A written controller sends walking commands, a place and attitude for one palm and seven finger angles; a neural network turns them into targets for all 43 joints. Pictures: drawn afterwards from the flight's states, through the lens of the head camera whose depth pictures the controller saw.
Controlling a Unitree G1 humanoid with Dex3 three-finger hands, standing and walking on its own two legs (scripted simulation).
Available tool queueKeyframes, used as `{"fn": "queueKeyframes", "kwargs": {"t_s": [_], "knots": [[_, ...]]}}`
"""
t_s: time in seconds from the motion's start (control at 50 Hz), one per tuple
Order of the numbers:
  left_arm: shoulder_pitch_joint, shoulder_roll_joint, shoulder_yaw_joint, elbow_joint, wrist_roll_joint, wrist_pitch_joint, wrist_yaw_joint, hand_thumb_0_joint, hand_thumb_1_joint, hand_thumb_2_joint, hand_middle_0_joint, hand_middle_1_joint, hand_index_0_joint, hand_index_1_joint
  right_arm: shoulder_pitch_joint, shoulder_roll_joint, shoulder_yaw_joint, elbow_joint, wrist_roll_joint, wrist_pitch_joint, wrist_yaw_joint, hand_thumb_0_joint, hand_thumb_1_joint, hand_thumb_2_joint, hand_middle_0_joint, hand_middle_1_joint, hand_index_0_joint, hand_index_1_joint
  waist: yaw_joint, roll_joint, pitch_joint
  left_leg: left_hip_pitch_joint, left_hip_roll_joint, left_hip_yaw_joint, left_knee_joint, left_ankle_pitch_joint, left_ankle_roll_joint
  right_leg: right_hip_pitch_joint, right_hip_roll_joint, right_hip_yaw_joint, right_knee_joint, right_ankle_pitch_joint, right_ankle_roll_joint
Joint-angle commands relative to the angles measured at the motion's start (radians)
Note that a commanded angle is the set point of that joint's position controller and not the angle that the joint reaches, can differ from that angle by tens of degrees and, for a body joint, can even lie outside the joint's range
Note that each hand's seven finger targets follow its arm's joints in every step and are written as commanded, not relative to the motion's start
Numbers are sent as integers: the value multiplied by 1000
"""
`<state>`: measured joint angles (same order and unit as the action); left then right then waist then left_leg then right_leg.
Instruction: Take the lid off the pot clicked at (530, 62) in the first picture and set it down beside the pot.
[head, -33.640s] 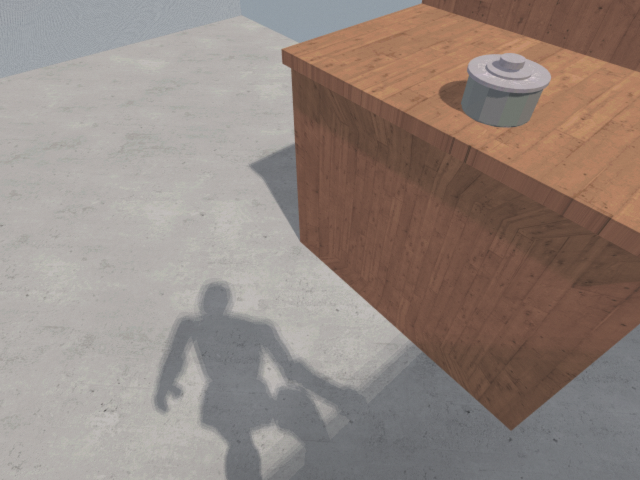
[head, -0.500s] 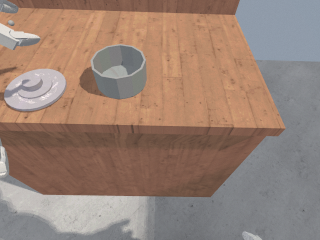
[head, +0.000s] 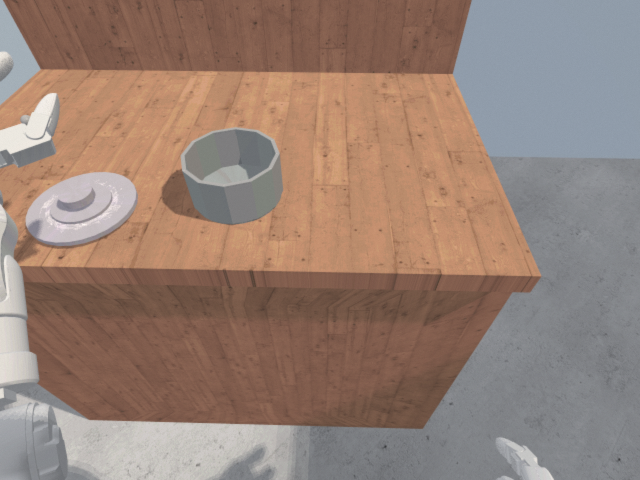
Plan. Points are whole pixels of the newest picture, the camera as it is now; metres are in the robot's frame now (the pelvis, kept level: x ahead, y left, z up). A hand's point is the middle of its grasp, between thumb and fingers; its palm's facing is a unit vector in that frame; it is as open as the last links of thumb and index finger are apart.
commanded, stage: draw the hand back to the body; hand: left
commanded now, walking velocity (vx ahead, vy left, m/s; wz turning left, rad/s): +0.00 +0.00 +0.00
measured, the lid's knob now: (77, 195) +0.48 +0.42 +0.08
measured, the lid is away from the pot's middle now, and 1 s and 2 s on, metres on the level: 0.24 0.24 0.24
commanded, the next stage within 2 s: step back with the hand held close in 1.14 s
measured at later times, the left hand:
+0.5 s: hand out of the picture +0.24 +0.27 +0.27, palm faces +0.53 -0.82 -0.22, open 7.5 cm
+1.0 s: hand out of the picture +0.14 +0.23 +0.26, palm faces +0.49 -0.81 -0.31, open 7.4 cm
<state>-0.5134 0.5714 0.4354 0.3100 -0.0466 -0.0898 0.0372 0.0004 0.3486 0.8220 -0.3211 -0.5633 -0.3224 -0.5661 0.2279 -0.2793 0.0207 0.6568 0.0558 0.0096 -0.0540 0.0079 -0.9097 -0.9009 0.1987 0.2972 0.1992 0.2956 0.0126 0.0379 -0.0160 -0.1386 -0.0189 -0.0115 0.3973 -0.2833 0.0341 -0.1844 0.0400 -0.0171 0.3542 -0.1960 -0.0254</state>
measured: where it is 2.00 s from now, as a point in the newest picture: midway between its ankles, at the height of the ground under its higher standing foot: outside the picture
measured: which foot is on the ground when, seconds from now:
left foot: down 0.00-1.00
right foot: down 0.00-1.00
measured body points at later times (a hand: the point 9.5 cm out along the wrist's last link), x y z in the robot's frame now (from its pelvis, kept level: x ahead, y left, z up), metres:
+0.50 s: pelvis -0.03 -0.01 +0.00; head -0.05 -0.03 +0.45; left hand +0.21 +0.31 +0.28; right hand +0.16 -0.23 -0.09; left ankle -0.05 +0.10 -0.74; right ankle -0.01 -0.11 -0.74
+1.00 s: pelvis -0.04 -0.01 +0.00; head -0.08 -0.03 +0.45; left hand +0.11 +0.27 +0.27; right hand +0.16 -0.22 -0.08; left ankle -0.05 +0.10 -0.74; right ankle -0.01 -0.11 -0.74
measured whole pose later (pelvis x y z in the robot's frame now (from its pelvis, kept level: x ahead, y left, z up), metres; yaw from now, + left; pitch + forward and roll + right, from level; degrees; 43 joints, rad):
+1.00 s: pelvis -0.04 -0.01 +0.00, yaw +0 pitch -7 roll -1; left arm 0.31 0.36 0.42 -0.58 -0.11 -0.13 0.06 0.01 0.89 0.90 -0.21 -0.30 -0.21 -0.30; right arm 0.17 -0.21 0.03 0.69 0.00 -0.15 -0.07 0.01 -0.91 -0.90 0.20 0.30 0.20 0.30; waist 0.08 0.06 0.01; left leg -0.04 -0.02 -0.02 0.39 -0.24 0.02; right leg -0.09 0.04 -0.03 0.35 -0.15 -0.04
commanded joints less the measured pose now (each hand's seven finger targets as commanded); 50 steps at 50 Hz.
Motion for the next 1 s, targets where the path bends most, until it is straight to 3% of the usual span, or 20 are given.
{"fn": "queueKeyframes", "kwargs": {"t_s": [0.0,0.06,0.08,0.12,0.16,0.26,0.3,0.34,0.4,0.46,0.52,0.64,0.7,0.74,0.8,0.84,0.88,0.92,0.94,0.98], "knots": [[-273,318,100,-262,-13,-57,20,0,586,853,-263,-453,-263,-453,-94,-115,-34,-138,-9,-60,-11,0,-900,-900,200,300,200,300,11,5,-278,27,42,25,-23,435,7,215,-46,-4,16,380,-12],[-288,289,77,-414,-18,-67,17,0,659,864,-249,-418,-249,-418,-136,-102,-26,-150,-10,-74,-13,0,-900,-900,200,300,200,300,12,81,-288,57,38,27,-27,436,6,214,-49,2,10,370,-13],[-238,258,65,-375,-20,-60,19,0,683,868,-244,-406,-244,-406,-137,-97,-23,-144,-14,-78,-15,0,-900,-900,200,300,200,300,12,50,-259,44,38,25,-34,415,5,202,-46,-4,6,347,-12],[-190,257,82,-391,-25,-50,23,0,731,875,-234,-383,-234,-383,-142,-94,-22,-139,-15,-82,-16,0,-900,-900,200,300,200,300,16,29,-236,37,38,27,-37,390,6,201,-45,-3,-1,337,-11],[-162,255,92,-426,-31,-48,25,0,779,882,-224,-359,-224,-359,-155,-91,-19,-138,-17,-86,-19,0,-900,-900,200,300,200,300,18,24,-211,36,38,28,-45,353,8,191,-45,-2,-11,306,-11],[-92,184,56,-521,-41,-44,26,0,900,900,-200,-300,-200,-300,-187,-75,-11,-139,-21,-104,-20,0,-900,-900,200,300,200,300,21,45,-171,50,36,23,-63,282,6,163,-43,-5,-33,219,-12],[-53,167,53,-525,-42,-39,28,0,900,900,-200,-300,-200,-300,-193,-70,-8,-138,-24,-109,-24,0,-900,-900,200,300,200,300,23,24,-144,39,35,21,-70,259,8,158,-41,-6,-38,196,-11],[20,186,96,-540,-51,-37,32,0,900,900,-200,-300,-200,-300,-195,-69,-9,-136,-26,-111,-25,0,-900,-900,200,300,200,300,33,-2,-132,35,35,20,-72,229,11,163,-41,-3,-48,170,-10],[27,155,80,-672,-52,-56,33,0,900,900,-200,-300,-200,-300,-221,-56,-6,-147,-32,-127,-26,0,-900,-900,200,300,200,300,38,58,-168,53,32,18,-78,226,7,180,-46,0,-46,160,-12],[112,142,96,-719,-58,-62,38,0,900,900,-200,-300,-200,-300,-229,-52,-7,-141,-38,-141,-25,0,-900,-900,200,300,200,300,43,64,-154,53,33,19,-78,218,6,179,-46,2,-50,153,-12],[184,113,100,-697,-63,-54,41,0,900,900,-200,-300,-200,-300,-224,-48,-10,-128,-40,-146,-29,0,-900,-900,200,300,200,300,40,1,-99,36,36,19,-82,185,9,153,-43,1,-67,113,-8],[314,55,76,-868,-64,-79,36,0,900,900,-200,-300,-200,-300,-246,-36,-10,-143,-42,-177,-24,0,-900,-900,200,300,200,300,50,69,-91,56,34,13,-89,164,6,150,-44,2,-71,80,-11],[413,70,116,-931,-67,-88,43,0,900,900,-200,-300,-200,-300,-235,-37,-16,-137,-52,-189,-20,0,-900,-900,200,300,200,300,60,37,-117,45,34,8,-84,183,4,180,-46,2,-61,106,-11],[467,69,133,-930,-66,-88,44,0,900,900,-200,-300,-200,-300,-235,-32,-18,-129,-54,-195,-21,0,-900,-900,200,300,200,300,59,30,-87,43,37,12,-80,180,4,160,-47,2,-67,106,-9],[514,22,96,-951,-67,-88,39,0,900,900,-200,-300,-200,-300,-234,-29,-19,-128,-55,-199,-20,0,-900,-900,200,300,200,300,51,5,-38,29,39,10,-86,145,5,131,-48,1,-83,60,-6],[550,-17,55,-991,-63,-88,32,0,900,900,-200,-300,-200,-300,-240,-26,-17,-135,-52,-206,-17,0,-900,-900,200,300,200,300,47,48,-10,40,39,8,-88,121,5,102,-48,1,-92,27,-7],[599,-16,53,-1053,-60,-96,34,0,900,900,-200,-300,-200,-300,-235,-25,-18,-138,-59,-215,-16,0,-900,-900,200,300,200,300,52,46,-15,38,39,2,-90,115,4,108,-49,-1,-88,19,-8],[668,8,83,-1118,-55,-101,37,0,900,900,-200,-300,-200,-300,-229,-24,-22,-143,-64,-223,-14,0,-900,-900,200,300,200,300,65,35,-67,44,39,0,-78,151,3,139,-51,2,-69,61,-10],[715,13,99,-1101,-57,-98,40,0,900,900,-200,-300,-200,-300,-226,-21,-19,-141,-63,-223,-15,0,-900,-900,200,300,200,300,67,38,-45,42,40,2,-76,150,2,130,-49,2,-72,64,-11],[689,21,107,-1114,-57,-98,45,0,900,900,-200,-300,-200,-300,-226,-19,-20,-135,-64,-220,-18,0,-900,-900,200,300,200,300,61,20,-30,25,40,-1,-77,116,-1,121,-51,9,-83,24,-10]]}}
